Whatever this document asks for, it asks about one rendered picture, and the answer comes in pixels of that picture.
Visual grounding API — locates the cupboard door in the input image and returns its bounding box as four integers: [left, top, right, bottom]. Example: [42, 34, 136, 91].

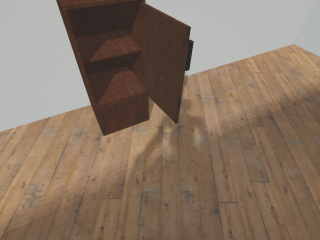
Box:
[140, 2, 191, 123]

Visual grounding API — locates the handle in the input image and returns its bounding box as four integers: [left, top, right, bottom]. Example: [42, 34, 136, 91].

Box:
[185, 39, 194, 71]

